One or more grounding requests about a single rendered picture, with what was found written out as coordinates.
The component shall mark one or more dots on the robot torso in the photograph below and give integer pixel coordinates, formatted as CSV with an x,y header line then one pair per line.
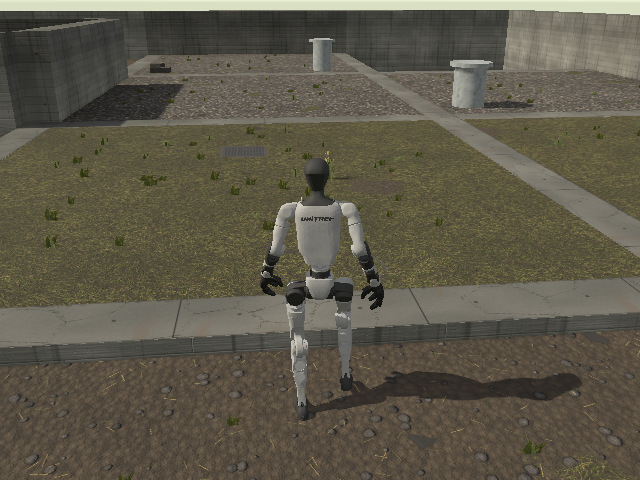
x,y
318,234

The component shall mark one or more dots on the right robot hand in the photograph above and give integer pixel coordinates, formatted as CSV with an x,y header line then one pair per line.
x,y
378,293

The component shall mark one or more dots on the right robot thigh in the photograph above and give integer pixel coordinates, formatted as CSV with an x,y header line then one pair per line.
x,y
343,292

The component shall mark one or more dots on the left robot forearm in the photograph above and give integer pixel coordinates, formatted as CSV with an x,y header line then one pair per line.
x,y
269,263

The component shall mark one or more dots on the left robot upper arm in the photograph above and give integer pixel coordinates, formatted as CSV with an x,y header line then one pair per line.
x,y
286,212

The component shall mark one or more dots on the left robot hand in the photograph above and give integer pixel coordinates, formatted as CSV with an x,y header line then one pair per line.
x,y
275,281

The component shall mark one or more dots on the right robot upper arm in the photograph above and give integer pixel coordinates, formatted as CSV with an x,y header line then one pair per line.
x,y
350,211

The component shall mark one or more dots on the right robot forearm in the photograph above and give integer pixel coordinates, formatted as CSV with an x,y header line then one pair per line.
x,y
369,268

